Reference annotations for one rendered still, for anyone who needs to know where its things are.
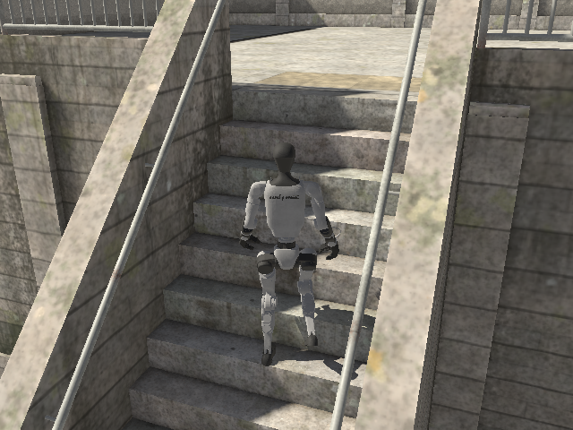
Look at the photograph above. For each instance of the stairs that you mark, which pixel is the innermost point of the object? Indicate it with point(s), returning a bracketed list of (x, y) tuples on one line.
[(205, 358)]

